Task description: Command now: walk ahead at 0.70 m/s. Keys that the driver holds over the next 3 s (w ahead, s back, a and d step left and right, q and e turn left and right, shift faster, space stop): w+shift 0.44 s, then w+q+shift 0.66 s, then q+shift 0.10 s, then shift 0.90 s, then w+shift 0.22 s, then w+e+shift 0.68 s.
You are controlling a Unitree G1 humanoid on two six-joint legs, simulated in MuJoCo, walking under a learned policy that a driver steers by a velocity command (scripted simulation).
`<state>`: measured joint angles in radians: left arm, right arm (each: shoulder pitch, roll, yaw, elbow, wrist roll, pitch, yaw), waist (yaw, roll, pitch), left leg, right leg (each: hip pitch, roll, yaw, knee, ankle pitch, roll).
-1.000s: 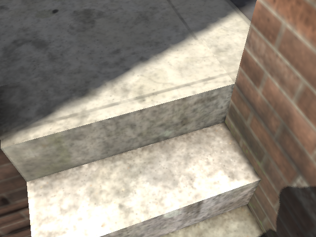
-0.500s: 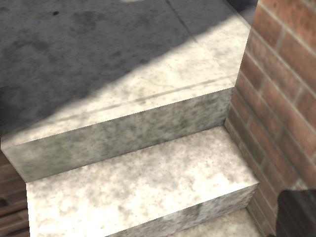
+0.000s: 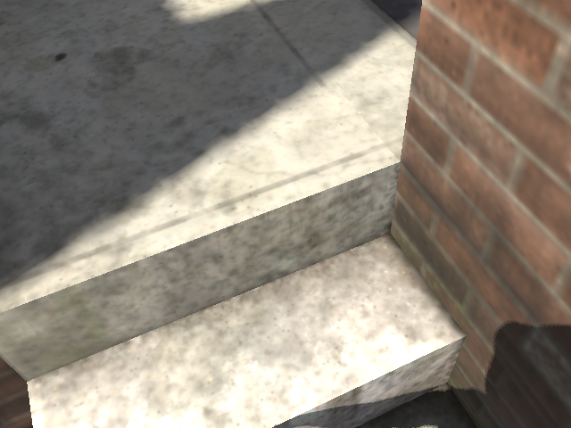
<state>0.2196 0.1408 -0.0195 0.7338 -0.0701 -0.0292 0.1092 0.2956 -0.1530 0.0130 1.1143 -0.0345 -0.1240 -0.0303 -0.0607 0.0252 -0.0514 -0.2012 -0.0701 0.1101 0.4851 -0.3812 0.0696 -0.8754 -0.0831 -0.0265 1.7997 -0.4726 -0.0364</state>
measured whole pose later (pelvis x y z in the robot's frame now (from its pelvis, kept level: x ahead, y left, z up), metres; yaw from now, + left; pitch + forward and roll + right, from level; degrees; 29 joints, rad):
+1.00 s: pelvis +0.45 +0.00 +0.33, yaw +20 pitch +2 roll +7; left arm -0.02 0.11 -0.02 0.49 0.02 -0.10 0.01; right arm 0.31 -0.24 -0.06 0.79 -0.04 0.00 -0.03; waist -0.15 0.09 0.00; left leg -0.44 -0.36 -0.01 0.89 -0.48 0.20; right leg -0.81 0.09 0.10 2.16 -0.43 0.01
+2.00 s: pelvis +0.76 +0.16 +0.58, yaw +42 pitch -1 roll -1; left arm 0.25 0.16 -0.04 0.70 0.01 -0.03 -0.03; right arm 0.08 -0.19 0.02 0.62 0.00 0.03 0.04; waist 0.04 0.02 -0.05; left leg -0.35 0.06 -0.08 0.61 -0.25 -0.06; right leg -0.22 0.03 -0.04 0.58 -0.34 -0.02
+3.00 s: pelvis +1.13 +0.40 +0.57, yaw +14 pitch -1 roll -1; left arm 0.33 0.33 0.10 0.78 0.01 0.00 -0.02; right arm 0.22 -0.21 -0.03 0.74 -0.04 -0.10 -0.02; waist 0.04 -0.02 0.04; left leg -0.28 0.06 -0.04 1.43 -0.29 0.01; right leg -0.36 0.20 -0.09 0.67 -0.29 -0.21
